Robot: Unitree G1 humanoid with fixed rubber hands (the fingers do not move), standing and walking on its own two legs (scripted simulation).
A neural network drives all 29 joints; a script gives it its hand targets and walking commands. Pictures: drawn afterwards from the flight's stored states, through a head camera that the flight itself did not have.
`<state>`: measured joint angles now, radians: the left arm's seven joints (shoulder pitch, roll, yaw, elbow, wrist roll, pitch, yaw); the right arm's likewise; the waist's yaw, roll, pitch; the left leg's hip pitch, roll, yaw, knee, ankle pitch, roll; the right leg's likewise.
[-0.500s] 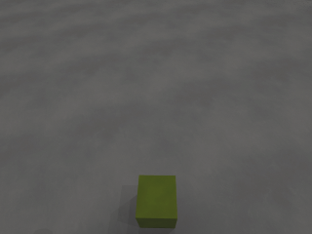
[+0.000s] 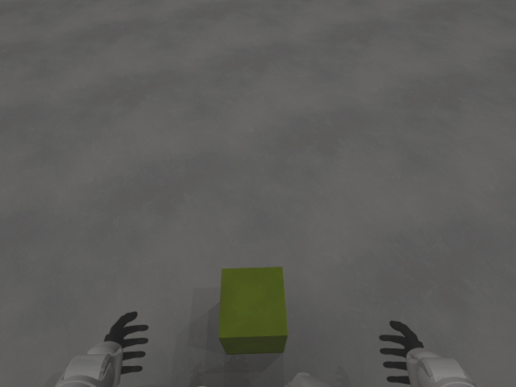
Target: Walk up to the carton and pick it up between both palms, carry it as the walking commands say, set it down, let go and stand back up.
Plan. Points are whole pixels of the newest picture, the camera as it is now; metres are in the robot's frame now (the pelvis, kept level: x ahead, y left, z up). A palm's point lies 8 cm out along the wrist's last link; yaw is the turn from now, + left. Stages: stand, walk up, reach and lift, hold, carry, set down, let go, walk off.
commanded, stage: reach and lift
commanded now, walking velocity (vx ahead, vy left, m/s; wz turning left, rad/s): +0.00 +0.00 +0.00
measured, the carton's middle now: (253, 312) +0.41 +0.03 -0.62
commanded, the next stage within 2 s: none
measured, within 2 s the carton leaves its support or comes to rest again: neither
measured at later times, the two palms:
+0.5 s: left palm (134, 368) +0.17 +0.22 -0.14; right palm (374, 379) +0.16 -0.19 -0.15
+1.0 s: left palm (161, 292) +0.31 +0.21 -0.16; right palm (344, 299) +0.30 -0.17 -0.19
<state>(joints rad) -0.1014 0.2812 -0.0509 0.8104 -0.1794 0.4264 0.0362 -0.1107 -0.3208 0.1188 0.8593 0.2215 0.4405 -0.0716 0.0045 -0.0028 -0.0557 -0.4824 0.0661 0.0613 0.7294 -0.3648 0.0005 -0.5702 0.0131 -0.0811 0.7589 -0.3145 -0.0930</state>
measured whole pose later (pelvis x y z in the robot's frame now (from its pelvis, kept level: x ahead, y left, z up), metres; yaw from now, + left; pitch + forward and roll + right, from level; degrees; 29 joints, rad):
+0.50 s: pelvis -0.03 +0.05 -0.04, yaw -1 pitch +13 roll +1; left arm 0.01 0.04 0.03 0.38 -0.01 0.49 0.08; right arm -0.04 -0.23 -0.07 0.50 0.00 0.46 0.10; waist -0.01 0.02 0.02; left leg -0.80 0.01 0.04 1.01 -0.44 0.01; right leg -0.87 -0.02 -0.03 0.98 -0.34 -0.02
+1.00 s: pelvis -0.06 +0.05 -0.07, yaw -1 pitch +21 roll +2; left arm -0.62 0.06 0.18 0.68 -0.02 0.34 0.15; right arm -0.67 -0.24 -0.17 0.82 0.00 0.31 0.05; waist 0.01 0.03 0.11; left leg -1.08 0.00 0.07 1.14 -0.43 0.02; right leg -1.17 -0.03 0.00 1.12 -0.32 -0.02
